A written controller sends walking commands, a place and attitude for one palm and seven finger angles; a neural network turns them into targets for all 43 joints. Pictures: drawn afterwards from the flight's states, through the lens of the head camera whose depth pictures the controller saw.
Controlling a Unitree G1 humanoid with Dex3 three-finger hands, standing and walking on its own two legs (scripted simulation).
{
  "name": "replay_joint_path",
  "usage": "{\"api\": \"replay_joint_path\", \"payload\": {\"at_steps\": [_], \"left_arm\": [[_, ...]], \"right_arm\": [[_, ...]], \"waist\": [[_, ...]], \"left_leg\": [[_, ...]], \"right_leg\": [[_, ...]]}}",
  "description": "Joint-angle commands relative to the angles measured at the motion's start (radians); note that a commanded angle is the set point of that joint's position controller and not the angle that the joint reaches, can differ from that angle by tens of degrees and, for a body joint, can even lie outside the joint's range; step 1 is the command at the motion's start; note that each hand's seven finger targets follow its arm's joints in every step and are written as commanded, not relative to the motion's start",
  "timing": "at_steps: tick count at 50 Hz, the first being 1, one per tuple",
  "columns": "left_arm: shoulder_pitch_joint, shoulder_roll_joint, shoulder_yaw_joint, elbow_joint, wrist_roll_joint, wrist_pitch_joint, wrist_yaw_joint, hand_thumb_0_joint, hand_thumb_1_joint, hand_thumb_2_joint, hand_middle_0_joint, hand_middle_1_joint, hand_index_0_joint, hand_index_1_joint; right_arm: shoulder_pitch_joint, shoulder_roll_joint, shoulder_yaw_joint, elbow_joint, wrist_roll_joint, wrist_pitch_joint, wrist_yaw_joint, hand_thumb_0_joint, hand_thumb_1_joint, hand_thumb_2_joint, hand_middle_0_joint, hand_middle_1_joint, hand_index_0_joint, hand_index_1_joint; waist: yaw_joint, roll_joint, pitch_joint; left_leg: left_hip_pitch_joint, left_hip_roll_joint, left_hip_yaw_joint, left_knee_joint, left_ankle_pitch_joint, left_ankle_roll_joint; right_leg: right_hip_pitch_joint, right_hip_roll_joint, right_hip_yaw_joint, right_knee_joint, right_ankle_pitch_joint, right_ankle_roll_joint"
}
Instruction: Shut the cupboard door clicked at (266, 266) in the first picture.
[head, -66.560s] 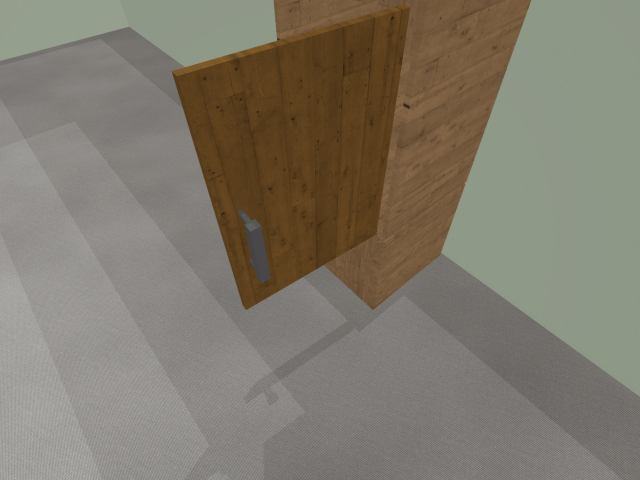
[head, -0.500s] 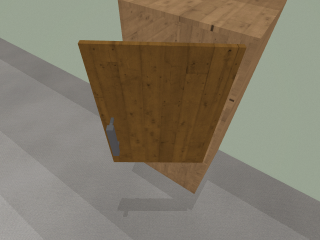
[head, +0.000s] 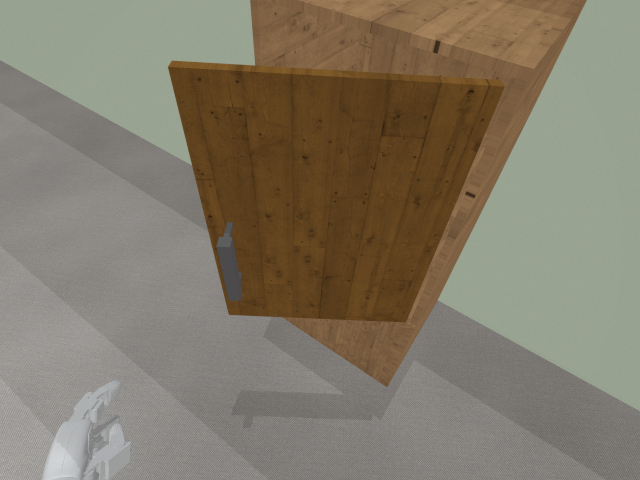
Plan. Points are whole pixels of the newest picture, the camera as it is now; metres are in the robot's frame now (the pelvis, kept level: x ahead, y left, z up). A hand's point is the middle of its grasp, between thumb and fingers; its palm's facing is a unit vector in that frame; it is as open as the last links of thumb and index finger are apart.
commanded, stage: raise the hand and make a fist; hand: left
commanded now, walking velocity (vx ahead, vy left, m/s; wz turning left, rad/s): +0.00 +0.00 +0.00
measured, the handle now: (232, 262) +0.50 +0.19 -0.10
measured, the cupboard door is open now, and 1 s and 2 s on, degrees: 34 34 34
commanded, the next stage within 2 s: bring the fist close to the handle in 1.80 s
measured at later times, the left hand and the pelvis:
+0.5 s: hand (152, 448) +0.17 +0.22 -0.07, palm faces +0.01 -1.00 -0.03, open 5.2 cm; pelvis -0.04 -0.01 -0.13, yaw +0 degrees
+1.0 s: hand (165, 438) +0.18 +0.21 -0.07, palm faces +0.00 -1.00 -0.02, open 3.2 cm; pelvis -0.04 +0.01 -0.12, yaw +0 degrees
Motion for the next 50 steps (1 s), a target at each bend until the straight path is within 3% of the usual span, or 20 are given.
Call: {"api": "replay_joint_path", "payload": {"at_steps": [1,2,3,4,5,6,8,10,13,16,17,21,24,27,29,33,37,40,47,50], "left_arm": [[-0.043,0.001,0.065,-0.235,-0.094,-0.239,-0.064,0.000,0.900,0.900,-0.310,-0.420,-0.310,-0.420],[0.095,-0.017,0.106,-0.101,-0.116,-0.299,-0.106,0.000,0.900,0.900,-0.328,-0.440,-0.328,-0.440],[0.123,-0.059,0.086,-0.043,-0.148,-0.379,-0.161,0.000,0.900,0.900,-0.347,-0.460,-0.347,-0.460],[0.197,-0.051,0.125,-0.003,-0.176,-0.462,-0.220,0.000,0.900,0.900,-0.365,-0.480,-0.365,-0.480],[0.205,-0.046,0.129,-0.007,-0.202,-0.542,-0.287,0.000,0.900,0.900,-0.383,-0.500,-0.383,-0.500],[0.180,-0.008,0.156,-0.017,-0.221,-0.610,-0.350,0.000,0.900,0.900,-0.402,-0.520,-0.402,-0.520],[0.125,0.096,0.227,-0.092,-0.253,-0.683,-0.473,0.000,0.900,0.900,-0.438,-0.560,-0.438,-0.560],[0.064,0.182,0.286,-0.241,-0.288,-0.663,-0.521,0.000,0.900,0.900,-0.475,-0.600,-0.475,-0.600],[-0.067,0.225,0.307,-0.533,-0.345,-0.622,-0.517,0.000,0.900,0.900,-0.530,-0.660,-0.530,-0.660],[-0.116,0.171,0.247,-0.712,-0.345,-0.596,-0.470,0.000,0.900,0.900,-0.585,-0.720,-0.585,-0.720],[-0.129,0.152,0.217,-0.756,-0.339,-0.578,-0.462,0.000,0.900,0.900,-0.603,-0.740,-0.603,-0.740],[-0.058,0.093,0.125,-0.693,-0.288,-0.435,-0.458,0.000,0.900,0.900,-0.677,-0.820,-0.677,-0.820],[0.060,0.093,0.151,-0.598,-0.278,-0.297,-0.465,0.000,0.900,0.900,-0.732,-0.880,-0.732,-0.880],[0.120,0.130,0.229,-0.615,-0.283,-0.223,-0.421,0.000,0.900,0.900,-0.787,-0.940,-0.787,-0.940],[0.151,0.105,0.236,-0.689,-0.279,-0.227,-0.367,0.000,0.900,0.900,-0.823,-0.980,-0.823,-0.980],[0.124,0.079,0.196,-0.761,-0.245,-0.320,-0.268,0.000,0.900,0.900,-0.897,-1.060,-0.897,-1.060],[0.123,0.029,0.086,-0.732,-0.206,-0.387,-0.262,0.000,0.900,0.900,-0.970,-1.140,-0.970,-1.140],[0.099,0.035,0.045,-0.736,-0.194,-0.391,-0.285,0.000,0.900,0.900,-1.025,-1.200,-1.025,-1.200],[0.126,0.101,0.132,-0.825,-0.206,-0.378,-0.248,0.000,0.900,0.900,-1.153,-1.340,-1.153,-1.340],[0.156,0.049,0.096,-0.831,-0.205,-0.374,-0.224,0.000,0.900,0.900,-1.208,-1.400,-1.208,-1.400]], "right_arm": [[-0.098,-0.107,-0.059,-0.262,-0.002,-0.145,0.011,0.000,-0.900,-0.900,0.200,0.300,0.200,0.300],[-0.096,-0.101,-0.069,-0.280,0.000,-0.152,0.018,0.000,-0.900,-0.900,0.200,0.300,0.200,0.300],[-0.105,-0.097,-0.067,-0.296,-0.004,-0.165,0.027,0.000,-0.900,-0.900,0.200,0.300,0.200,0.300],[-0.104,-0.091,-0.075,-0.313,-0.008,-0.176,0.037,0.000,-0.900,-0.900,0.200,0.300,0.200,0.300],[-0.111,-0.093,-0.076,-0.335,-0.008,-0.187,0.044,0.000,-0.900,-0.900,0.200,0.300,0.200,0.300],[-0.110,-0.098,-0.079,-0.356,-0.006,-0.200,0.049,0.000,-0.900,-0.900,0.200,0.300,0.200,0.300],[-0.107,-0.114,-0.081,-0.414,-0.006,-0.221,0.059,0.000,-0.900,-0.900,0.200,0.300,0.200,0.300],[-0.132,-0.117,-0.076,-0.480,-0.006,-0.228,0.042,0.000,-0.900,-0.900,0.200,0.300,0.200,0.300],[-0.134,-0.108,-0.059,-0.525,-0.008,-0.232,0.016,0.000,-0.900,-0.900,0.200,0.300,0.200,0.300],[-0.114,-0.098,-0.051,-0.502,-0.007,-0.244,-0.012,0.000,-0.900,-0.900,0.200,0.300,0.200,0.300],[-0.103,-0.102,-0.051,-0.493,-0.008,-0.244,-0.024,0.000,-0.900,-0.900,0.200,0.300,0.200,0.300],[-0.079,-0.116,-0.054,-0.459,0.005,-0.222,-0.042,0.000,-0.900,-0.900,0.200,0.300,0.200,0.300],[-0.080,-0.109,-0.059,-0.476,0.022,-0.188,-0.044,0.000,-0.900,-0.900,0.200,0.300,0.200,0.300],[-0.108,-0.092,-0.059,-0.508,0.021,-0.159,-0.036,0.000,-0.900,-0.900,0.200,0.300,0.200,0.300],[-0.111,-0.068,-0.061,-0.532,0.014,-0.147,-0.025,0.000,-0.900,-0.900,0.200,0.300,0.200,0.300],[-0.107,-0.061,-0.054,-0.533,-0.007,-0.137,-0.009,0.000,-0.900,-0.900,0.200,0.300,0.200,0.300],[-0.080,-0.081,-0.047,-0.527,-0.015,-0.130,-0.001,0.000,-0.900,-0.900,0.200,0.300,0.200,0.300],[-0.068,-0.099,-0.046,-0.536,-0.010,-0.131,-0.006,0.000,-0.900,-0.900,0.200,0.300,0.200,0.300],[-0.071,-0.092,-0.042,-0.558,-0.013,-0.111,-0.013,0.000,-0.900,-0.900,0.200,0.300,0.200,0.300],[-0.073,-0.086,-0.042,-0.563,-0.015,-0.098,-0.004,0.000,-0.900,-0.900,0.200,0.300,0.200,0.300]], "waist": [[-0.027,0.067,0.034],[0.005,-0.035,0.083],[0.006,-0.163,0.083],[0.037,-0.206,0.040],[0.039,-0.224,-0.009],[0.045,-0.213,-0.084],[0.063,-0.060,-0.256],[0.082,0.056,-0.421],[0.068,0.186,-0.509],[0.017,0.163,-0.503],[-0.008,0.122,-0.499],[-0.037,0.107,-0.422],[-0.002,0.034,-0.427],[0.054,0.057,-0.475],[0.069,0.055,-0.508],[0.050,0.096,-0.464],[-0.002,0.109,-0.391],[-0.017,0.127,-0.385],[0.033,0.164,-0.477],[0.027,0.162,-0.487]], "left_leg": [[-0.258,-0.002,-0.053,0.064,0.065,-0.023],[-0.358,-0.006,-0.056,0.101,-0.014,-0.026],[-0.453,-0.014,-0.047,0.175,-0.070,-0.021],[-0.528,-0.022,-0.035,0.248,-0.107,-0.022],[-0.589,-0.027,-0.023,0.322,-0.122,-0.021],[-0.640,-0.029,-0.017,0.388,-0.124,-0.021],[-0.695,-0.031,-0.006,0.494,-0.091,-0.015],[-0.735,-0.030,0.018,0.567,-0.103,0.006],[-0.730,-0.009,-0.005,0.607,-0.149,0.018],[-0.745,0.000,-0.021,0.657,-0.152,0.030],[-0.752,0.006,-0.028,0.673,-0.152,0.037],[-0.775,0.011,-0.051,0.668,-0.152,0.034],[-0.804,0.008,-0.053,0.648,-0.123,0.028],[-0.783,0.003,-0.052,0.614,-0.054,0.019],[-0.744,0.002,-0.050,0.592,-0.007,0.013],[-0.733,0.007,-0.059,0.584,-0.021,0.004],[-0.752,0.009,-0.071,0.580,-0.106,0.007],[-0.746,0.007,-0.084,0.559,-0.184,0.006],[-0.698,0.003,-0.087,0.539,-0.119,-0.001],[-0.676,0.007,-0.084,0.544,-0.070,-0.009]], "right_leg": [[-0.278,0.045,-0.076,0.060,0.018,-0.032],[-0.335,0.046,-0.072,0.084,-0.068,-0.038],[-0.423,0.042,-0.058,0.130,-0.153,-0.034],[-0.473,0.040,-0.037,0.181,-0.221,-0.036],[-0.502,0.032,-0.001,0.227,-0.248,-0.038],[-0.511,0.025,0.033,0.281,-0.250,-0.042],[-0.492,0.009,0.100,0.385,-0.194,-0.053],[-0.482,0.007,0.155,0.425,-0.250,-0.038],[-0.540,0.026,0.163,0.449,-0.343,-0.032],[-0.573,0.042,0.162,0.449,-0.337,-0.025],[-0.597,0.051,0.152,0.458,-0.329,-0.023],[-0.654,0.061,0.095,0.477,-0.271,-0.021],[-0.610,0.056,0.080,0.466,-0.245,-0.018],[-0.547,0.058,0.052,0.494,-0.162,-0.026],[-0.534,0.059,0.028,0.515,-0.087,-0.023],[-0.604,0.069,-0.002,0.546,-0.101,-0.031],[-0.692,0.074,-0.016,0.549,-0.175,-0.037],[-0.720,0.068,-0.016,0.540,-0.221,-0.038],[-0.664,0.076,-0.030,0.562,-0.160,-0.046],[-0.663,0.073,-0.043,0.572,-0.120,-0.043]]}}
